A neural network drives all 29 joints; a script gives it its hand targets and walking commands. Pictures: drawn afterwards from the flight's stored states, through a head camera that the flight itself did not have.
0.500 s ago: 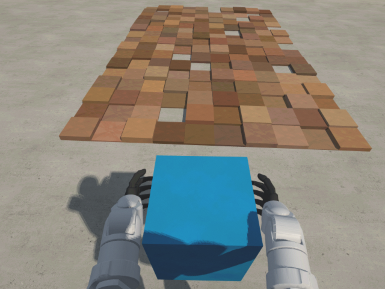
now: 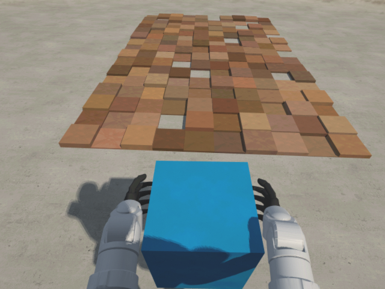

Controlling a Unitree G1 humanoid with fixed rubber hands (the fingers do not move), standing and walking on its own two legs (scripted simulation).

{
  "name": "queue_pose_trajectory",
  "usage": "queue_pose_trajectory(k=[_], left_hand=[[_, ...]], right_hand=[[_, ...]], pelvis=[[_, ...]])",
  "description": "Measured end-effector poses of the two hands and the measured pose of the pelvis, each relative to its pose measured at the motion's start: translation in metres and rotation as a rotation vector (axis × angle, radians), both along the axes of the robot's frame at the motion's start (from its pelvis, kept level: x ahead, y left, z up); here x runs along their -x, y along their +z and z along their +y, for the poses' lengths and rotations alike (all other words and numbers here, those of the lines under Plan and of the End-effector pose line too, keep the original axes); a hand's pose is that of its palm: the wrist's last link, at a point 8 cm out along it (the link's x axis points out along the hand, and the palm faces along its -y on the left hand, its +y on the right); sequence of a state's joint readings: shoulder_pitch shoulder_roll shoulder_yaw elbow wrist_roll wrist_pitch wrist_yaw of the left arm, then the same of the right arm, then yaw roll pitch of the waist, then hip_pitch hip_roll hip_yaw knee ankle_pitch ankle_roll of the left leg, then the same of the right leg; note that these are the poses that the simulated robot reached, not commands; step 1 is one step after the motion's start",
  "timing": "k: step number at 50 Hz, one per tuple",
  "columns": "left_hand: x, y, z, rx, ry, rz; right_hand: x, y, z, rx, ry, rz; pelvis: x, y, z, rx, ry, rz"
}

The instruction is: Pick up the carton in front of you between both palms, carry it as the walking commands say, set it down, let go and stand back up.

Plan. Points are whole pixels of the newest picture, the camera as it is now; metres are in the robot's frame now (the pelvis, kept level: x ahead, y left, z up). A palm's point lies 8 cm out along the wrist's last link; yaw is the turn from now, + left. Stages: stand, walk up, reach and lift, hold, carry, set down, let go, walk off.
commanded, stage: reach and lift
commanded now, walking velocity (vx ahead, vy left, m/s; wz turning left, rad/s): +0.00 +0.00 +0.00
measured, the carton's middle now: (200, 227) +0.28 +0.00 -0.04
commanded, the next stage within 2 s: hold in 0.12 s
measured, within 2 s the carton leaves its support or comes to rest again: neither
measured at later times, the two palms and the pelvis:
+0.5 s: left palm (130, 206) +0.28 +0.15 +0.05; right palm (273, 212) +0.28 -0.15 +0.05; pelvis -0.01 +0.00 +0.00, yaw +0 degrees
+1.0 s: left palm (131, 204) +0.28 +0.15 +0.05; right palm (273, 210) +0.28 -0.15 +0.05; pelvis -0.01 +0.00 +0.00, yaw +0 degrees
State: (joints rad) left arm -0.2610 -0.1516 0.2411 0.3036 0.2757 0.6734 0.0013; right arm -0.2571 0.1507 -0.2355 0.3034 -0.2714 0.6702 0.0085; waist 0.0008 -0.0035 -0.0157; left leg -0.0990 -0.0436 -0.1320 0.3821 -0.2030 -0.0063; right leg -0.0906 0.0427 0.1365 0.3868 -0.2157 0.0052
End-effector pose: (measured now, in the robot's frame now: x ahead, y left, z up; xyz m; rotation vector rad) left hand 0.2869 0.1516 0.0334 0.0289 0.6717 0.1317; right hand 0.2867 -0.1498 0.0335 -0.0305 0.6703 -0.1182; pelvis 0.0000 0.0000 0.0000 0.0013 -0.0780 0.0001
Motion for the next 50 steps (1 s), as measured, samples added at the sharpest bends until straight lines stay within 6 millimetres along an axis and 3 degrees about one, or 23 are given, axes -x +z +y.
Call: queue_pose_trajectory(k=[15,32,50], left_hand=[[0.005,0.019,-0.001,0.006,0.000,-0.033],[0.009,0.018,0.000,0.019,0.009,-0.018],[0.006,0.018,-0.001,0.007,0.002,-0.016]], right_hand=[[0.006,0.019,0.000,-0.004,-0.007,-0.033],[0.010,0.018,0.000,-0.017,-0.014,-0.018],[0.007,0.018,-0.001,-0.006,-0.009,-0.015]], pelvis=[[0.001,0.002,0.000,0.000,0.000,-0.031],[0.013,0.000,0.001,0.000,0.000,-0.050],[0.007,0.001,0.000,0.000,-0.001,-0.044]])
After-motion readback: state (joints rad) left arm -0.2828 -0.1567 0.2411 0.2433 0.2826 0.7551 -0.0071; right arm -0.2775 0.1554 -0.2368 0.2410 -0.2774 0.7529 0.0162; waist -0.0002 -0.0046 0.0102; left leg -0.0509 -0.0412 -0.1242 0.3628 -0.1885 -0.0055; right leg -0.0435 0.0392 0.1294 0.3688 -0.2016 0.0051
